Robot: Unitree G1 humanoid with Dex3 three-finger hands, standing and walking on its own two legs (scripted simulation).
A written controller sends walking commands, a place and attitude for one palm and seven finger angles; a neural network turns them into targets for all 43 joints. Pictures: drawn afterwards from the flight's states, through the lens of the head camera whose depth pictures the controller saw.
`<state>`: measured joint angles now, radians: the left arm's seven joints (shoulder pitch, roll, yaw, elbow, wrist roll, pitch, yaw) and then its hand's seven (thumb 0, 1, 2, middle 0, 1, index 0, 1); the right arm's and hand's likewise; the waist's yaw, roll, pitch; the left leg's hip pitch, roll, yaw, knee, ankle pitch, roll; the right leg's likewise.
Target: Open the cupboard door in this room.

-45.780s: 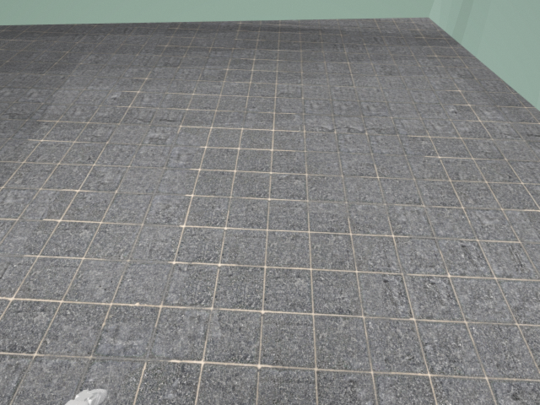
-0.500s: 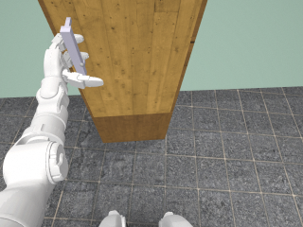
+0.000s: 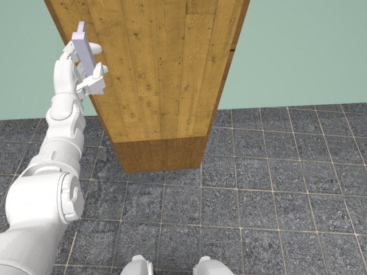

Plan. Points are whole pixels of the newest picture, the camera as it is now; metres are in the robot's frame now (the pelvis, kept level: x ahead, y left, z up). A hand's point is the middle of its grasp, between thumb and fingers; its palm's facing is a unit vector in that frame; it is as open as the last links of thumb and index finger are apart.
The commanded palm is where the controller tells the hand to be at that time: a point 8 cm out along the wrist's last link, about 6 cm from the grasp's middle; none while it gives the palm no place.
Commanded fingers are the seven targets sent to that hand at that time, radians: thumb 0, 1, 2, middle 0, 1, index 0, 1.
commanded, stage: close the thumb around the handle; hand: left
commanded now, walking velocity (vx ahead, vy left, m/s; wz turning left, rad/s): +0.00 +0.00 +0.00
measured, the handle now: (91, 60) +0.58 +0.15 +0.10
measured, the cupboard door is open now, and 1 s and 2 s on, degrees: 1 39 44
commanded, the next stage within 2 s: pull the door open along its arc in 0.06 s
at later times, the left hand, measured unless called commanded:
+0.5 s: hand (101, 92) +0.48 +0.12 +0.10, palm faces -0.01 -1.00 +0.00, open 6.1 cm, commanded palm +0.42 +0.17 +0.10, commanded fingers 0.00 0.90 0.90 -0.40 -1.35 -0.40 -1.35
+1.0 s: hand (156, 150) +0.33 +0.02 +0.11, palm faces +0.32 -0.95 -0.03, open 6.3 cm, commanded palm +0.26 +0.04 +0.10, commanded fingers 0.00 0.90 0.90 -0.40 -1.35 -0.40 -1.35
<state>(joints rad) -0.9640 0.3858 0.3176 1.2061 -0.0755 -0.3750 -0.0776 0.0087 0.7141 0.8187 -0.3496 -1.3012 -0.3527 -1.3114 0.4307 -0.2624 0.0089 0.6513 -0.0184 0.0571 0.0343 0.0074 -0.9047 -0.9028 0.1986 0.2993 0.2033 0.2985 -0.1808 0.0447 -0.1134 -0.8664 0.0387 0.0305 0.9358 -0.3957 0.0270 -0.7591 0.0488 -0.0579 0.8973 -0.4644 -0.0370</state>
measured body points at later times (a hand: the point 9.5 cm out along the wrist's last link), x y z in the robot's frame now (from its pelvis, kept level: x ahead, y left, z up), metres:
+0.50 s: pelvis +0.01 -0.01 +0.01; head +0.09 -0.01 +0.45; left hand +0.47 +0.18 +0.11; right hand +0.02 -0.27 -0.11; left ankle +0.02 +0.10 -0.68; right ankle -0.03 -0.10 -0.68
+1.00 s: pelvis +0.01 -0.03 +0.02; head +0.02 -0.05 +0.47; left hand +0.31 +0.07 +0.11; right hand +0.20 -0.23 -0.08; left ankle +0.02 +0.10 -0.68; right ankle -0.03 -0.10 -0.68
